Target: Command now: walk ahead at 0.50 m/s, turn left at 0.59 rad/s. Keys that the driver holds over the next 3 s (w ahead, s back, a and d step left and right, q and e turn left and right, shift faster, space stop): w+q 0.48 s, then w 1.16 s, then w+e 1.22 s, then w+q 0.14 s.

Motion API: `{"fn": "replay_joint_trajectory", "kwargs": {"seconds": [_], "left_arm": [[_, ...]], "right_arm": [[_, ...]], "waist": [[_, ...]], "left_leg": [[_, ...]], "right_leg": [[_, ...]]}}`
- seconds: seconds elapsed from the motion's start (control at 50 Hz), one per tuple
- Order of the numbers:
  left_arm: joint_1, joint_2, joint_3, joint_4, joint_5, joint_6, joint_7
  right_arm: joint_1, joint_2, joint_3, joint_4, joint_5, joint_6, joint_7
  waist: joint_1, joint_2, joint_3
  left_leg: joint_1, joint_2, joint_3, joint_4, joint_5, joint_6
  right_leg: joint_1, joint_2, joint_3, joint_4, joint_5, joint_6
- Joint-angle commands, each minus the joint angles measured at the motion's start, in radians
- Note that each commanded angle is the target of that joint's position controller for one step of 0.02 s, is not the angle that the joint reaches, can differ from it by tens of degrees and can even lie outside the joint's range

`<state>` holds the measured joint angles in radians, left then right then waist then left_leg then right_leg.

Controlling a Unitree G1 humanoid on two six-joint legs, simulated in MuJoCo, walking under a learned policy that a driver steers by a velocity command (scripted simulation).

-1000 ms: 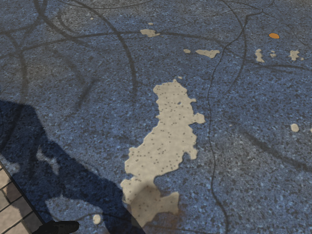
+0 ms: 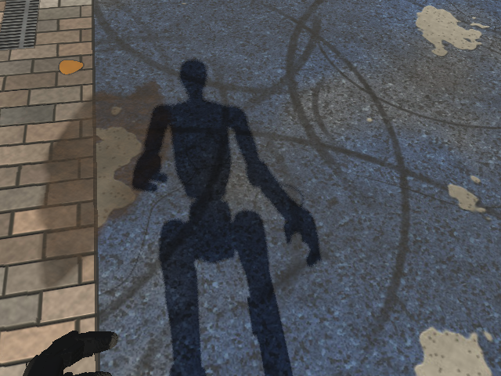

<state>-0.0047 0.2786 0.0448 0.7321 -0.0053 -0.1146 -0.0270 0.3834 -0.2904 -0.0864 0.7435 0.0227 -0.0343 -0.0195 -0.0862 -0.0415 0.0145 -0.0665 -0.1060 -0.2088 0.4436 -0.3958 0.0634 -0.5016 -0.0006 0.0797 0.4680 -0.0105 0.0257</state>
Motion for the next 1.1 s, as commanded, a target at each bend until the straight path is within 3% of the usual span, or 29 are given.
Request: {"fn": "replay_joint_trajectory", "kwargs": {"seconds": [0.02, 0.04, 0.06, 0.08, 0.1, 0.12, 0.14, 0.18, 0.28, 0.36, 0.44, 0.5, 0.52, 0.54, 0.56, 0.58, 0.6, 0.62, 0.64, 0.66, 0.68, 0.72, 0.78, 0.86, 0.96, 1.04, 1.06, 1.08, 1.1], "left_arm": [[0.139, 0.176, 0.067, -0.030, 0.009, -0.032, 0.008], [0.298, 0.232, 0.081, -0.016, 0.020, -0.030, 0.017], [0.357, 0.289, 0.095, 0.022, 0.024, -0.015, 0.008], [0.316, 0.181, 0.071, -0.002, 0.001, -0.011, 0.004], [0.275, 0.125, 0.056, -0.013, -0.002, -0.003, 0.009], [0.229, 0.113, 0.048, -0.018, 0.009, 0.004, 0.010], [0.204, 0.095, 0.043, -0.009, 0.013, 0.008, 0.013], [0.197, 0.086, 0.040, 0.005, 0.017, 0.002, 0.018], [0.220, 0.140, 0.058, 0.039, 0.009, -0.004, 0.022], [0.233, 0.164, 0.061, 0.054, 0.005, 0.010, 0.027], [0.289, 0.200, 0.070, 0.080, -0.013, 0.032, 0.028], [0.292, 0.241, 0.082, 0.084, -0.030, 0.050, 0.034], [0.289, 0.250, 0.082, 0.086, -0.034, 0.057, 0.037], [0.289, 0.225, 0.070, 0.088, -0.031, 0.059, 0.040], [0.321, 0.139, 0.037, 0.067, 0.014, 0.051, 0.036], [0.404, 0.054, 0.004, 0.028, 0.019, 0.023, 0.020], [0.288, 0.169, 0.030, 0.034, -0.027, 0.001, 0.009], [0.213, 0.180, 0.033, 0.002, -0.050, -0.009, 0.005], [0.198, 0.163, 0.028, 0.009, -0.034, -0.013, 0.012], [0.202, 0.162, 0.032, 0.019, -0.013, -0.009, 0.017], [0.235, 0.160, 0.034, 0.031, -0.010, 0.003, 0.016], [0.269, 0.128, 0.031, 0.047, -0.005, 0.026, 0.016], [0.193, 0.105, 0.025, 0.025, 0.007, 0.042, 0.022], [0.076, 0.075, 0.014, -0.003, 0.003, 0.029, 0.009], [-0.053, 0.071, 0.005, -0.048, -0.007, 0.016, -0.016], [-0.013, 0.102, 0.014, -0.054, -0.004, 0.007, -0.033], [0.056, 0.124, 0.026, -0.037, -0.002, 0.006, -0.029], [0.196, 0.163, 0.047, 0.003, 0.001, 0.006, -0.021], [0.370, 0.225, 0.063, 0.035, 0.011, 0.008, -0.012]], "right_arm": [[-0.044, -0.094, -0.018, -0.070, -0.005, -0.004, -0.004], [-0.028, -0.038, 0.005, -0.091, -0.025, -0.007, -0.002], [0.114, -0.007, 0.015, -0.119, 0.015, -0.015, -0.001], [0.094, -0.120, -0.003, -0.084, 0.024, -0.013, -0.005], [-0.017, -0.165, -0.016, -0.096, 0.014, -0.007, -0.004], [-0.063, -0.154, -0.017, -0.104, 0.003, -0.003, -0.005], [-0.097, -0.140, -0.019, -0.116, -0.006, -0.003, -0.001], [-0.085, -0.099, -0.015, -0.123, 0.007, 0.005, 0.011], [-0.159, -0.057, 0.000, -0.168, 0.002, 0.014, 0.019], [-0.263, -0.038, 0.012, -0.190, 0.001, 0.001, 0.044], [-0.361, -0.037, 0.016, -0.233, 0.005, 0.000, 0.068], [-0.315, -0.082, -0.007, -0.242, -0.005, 0.007, 0.074], [-0.214, -0.113, -0.027, -0.220, -0.007, 0.010, 0.070], [-0.044, -0.161, -0.057, -0.169, -0.004, 0.014, 0.057], [0.093, -0.241, -0.077, -0.135, -0.001, 0.023, 0.034], [0.039, -0.307, -0.069, -0.159, -0.003, 0.008, 0.038], [0.056, -0.208, -0.046, -0.158, -0.006, -0.006, 0.048], [0.010, -0.183, -0.034, -0.146, -0.012, -0.018, 0.051], [-0.056, -0.157, -0.025, -0.145, -0.010, -0.024, 0.050], [-0.113, -0.128, -0.015, -0.149, -0.018, -0.028, 0.050], [-0.143, -0.103, -0.005, -0.155, -0.027, -0.032, 0.048], [-0.149, -0.105, -0.005, -0.142, -0.025, -0.046, 0.044], [-0.119, -0.124, -0.008, -0.106, -0.024, -0.056, 0.032], [-0.075, -0.134, -0.007, -0.064, -0.020, -0.049, 0.019], [0.009, -0.151, -0.012, 0.003, -0.011, -0.038, 0.015], [0.010, -0.170, -0.021, 0.032, -0.006, -0.018, 0.005], [-0.006, -0.179, -0.022, 0.032, -0.008, -0.014, 0.003], [-0.021, -0.168, -0.015, 0.030, -0.011, -0.008, 0.001], [-0.008, -0.128, 0.004, 0.012, -0.027, -0.007, -0.003]], "waist": [[0.141, 0.164, -0.120], [0.192, 0.032, -0.269], [0.114, -0.336, -0.348], [0.138, -0.187, -0.252], [0.163, -0.094, -0.135], [0.145, -0.026, -0.074], [0.131, -0.023, -0.026], [0.106, -0.068, -0.014], [0.111, -0.030, 0.005], [0.149, -0.018, 0.031], [0.173, -0.017, 0.066], [0.113, -0.053, 0.012], [0.045, -0.051, -0.047], [-0.046, -0.020, -0.132], [-0.070, 0.159, -0.235], [0.046, 0.321, -0.370], [-0.037, 0.168, -0.365], [-0.026, 0.158, -0.210], [0.015, 0.084, -0.135], [0.052, 0.082, -0.089], [0.085, 0.096, -0.080], [0.108, 0.098, -0.077], [0.095, 0.081, -0.019], [0.049, 0.092, 0.016], [0.001, 0.096, 0.066], [0.045, 0.128, 0.033], [0.086, 0.143, -0.015], [0.159, 0.129, -0.108], [0.220, 0.052, -0.259]], "left_leg": [[-0.102, 0.175, -0.168, 0.146, 0.388, 0.077], [-0.244, 0.101, -0.070, 0.436, 0.195, 0.034], [-0.601, -0.003, 0.025, 0.726, -0.224, -0.022], [-0.710, 0.083, 0.000, 0.845, -0.173, -0.036], [-0.731, 0.114, 0.030, 0.862, -0.077, -0.041], [-0.692, 0.149, 0.057, 0.841, -0.006, -0.047], [-0.674, 0.176, 0.059, 0.796, 0.038, -0.048], [-0.611, 0.213, 0.080, 0.746, 0.076, -0.047], [-0.678, 0.236, 0.106, 0.582, 0.207, -0.070], [-0.626, 0.219, 0.170, 0.358, 0.394, -0.060], [-0.602, 0.195, 0.228, 0.226, 0.372, -0.028], [-0.458, 0.116, 0.293, 0.187, 0.224, 0.030], [-0.313, 0.074, 0.310, 0.151, 0.214, 0.061], [-0.050, 0.043, 0.301, 0.092, 0.287, 0.097], [0.266, 0.235, 0.025, 0.107, 0.338, 0.158], [0.464, 0.459, -0.541, -0.054, 0.118, 0.337], [0.434, 0.461, -0.538, -0.134, 0.049, 0.307], [0.312, 0.428, -0.379, -0.142, 0.124, 0.265], [0.168, 0.383, -0.257, -0.145, 0.231, 0.229], [0.051, 0.346, -0.169, -0.161, 0.340, 0.210], [-0.018, 0.320, -0.119, -0.191, 0.397, 0.201], [-0.078, 0.309, -0.062, -0.238, 0.468, 0.213], [-0.098, 0.291, 0.017, -0.283, 0.511, 0.208], [-0.077, 0.251, 0.101, -0.292, 0.466, 0.157], [0.045, 0.307, 0.085, -0.259, 0.428, 0.151], [0.163, 0.349, 0.069, -0.150, 0.656, 0.116], [0.165, 0.332, 0.083, -0.068, 0.833, 0.101], [0.122, 0.281, 0.124, 0.100, 0.938, 0.074], [-0.068, 0.227, 0.158, 0.380, 0.711, 0.040]], "right_leg": [[0.344, -0.045, 0.013, -0.033, -0.048, -0.074], [0.611, -0.225, 0.197, -0.016, -0.108, -0.133], [0.865, -0.417, 0.684, -0.136, -0.366, -0.286], [0.807, -0.408, 0.695, -0.176, -0.559, -0.260], [0.686, -0.366, 0.520, -0.183, -0.510, -0.216], [0.567, -0.324, 0.395, -0.199, -0.373, -0.197], [0.484, -0.290, 0.309, -0.219, -0.271, -0.195], [0.407, -0.252, 0.184, -0.266, -0.178, -0.189], [0.424, -0.268, 0.013, -0.320, 0.011, -0.224], [0.445, -0.236, -0.138, -0.319, 0.087, -0.190], [0.532, -0.269, -0.201, -0.293, 0.145, -0.166], [0.589, -0.282, -0.250, -0.129, 0.557, -0.141], [0.572, -0.271, -0.270, 0.016, 0.672, -0.129], [0.459, -0.238, -0.294, 0.223, 0.632, -0.100], [0.176, -0.180, -0.297, 0.549, 0.099, -0.060], [-0.154, 0.006, -0.140, 0.836, -0.604, -0.021], [-0.241, -0.031, -0.005, 0.907, -0.554, -0.029], [-0.298, -0.069, -0.023, 0.879, -0.467, -0.044], [-0.258, -0.116, -0.025, 0.804, -0.382, -0.048], [-0.199, -0.142, -0.025, 0.736, -0.329, -0.042], [-0.136, -0.160, -0.017, 0.710, -0.291, -0.037], [-0.097, -0.161, -0.028, 0.659, -0.249, -0.015], [-0.165, -0.157, -0.034, 0.521, -0.118, 0.020], [-0.152, -0.121, -0.054, 0.257, 0.115, 0.022], [-0.172, -0.081, -0.064, 0.086, 0.132, -0.014], [-0.104, -0.044, -0.082, 0.031, -0.027, -0.073], [0.006, -0.009, -0.114, 0.024, -0.054, -0.095], [0.211, 0.012, -0.135, 0.013, -0.018, -0.126], [0.527, -0.138, 0.025, 0.066, 0.041, -0.188]]}}
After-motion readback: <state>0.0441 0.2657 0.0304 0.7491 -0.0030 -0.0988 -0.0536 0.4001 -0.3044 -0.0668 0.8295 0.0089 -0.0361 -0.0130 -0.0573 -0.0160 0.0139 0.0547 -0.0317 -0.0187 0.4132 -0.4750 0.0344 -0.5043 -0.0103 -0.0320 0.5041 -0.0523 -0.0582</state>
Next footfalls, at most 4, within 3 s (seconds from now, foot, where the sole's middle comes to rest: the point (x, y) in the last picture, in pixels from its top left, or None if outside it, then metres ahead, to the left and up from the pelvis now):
0.02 right None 0.18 -0.13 -0.77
0.54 left None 0.41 0.19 -0.77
1.08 right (190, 269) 0.79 0.11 -0.77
1.62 left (78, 230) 0.95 0.45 -0.77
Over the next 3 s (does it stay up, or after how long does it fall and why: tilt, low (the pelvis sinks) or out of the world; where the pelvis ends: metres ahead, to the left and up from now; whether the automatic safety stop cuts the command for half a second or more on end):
stays up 1.58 0.42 0.01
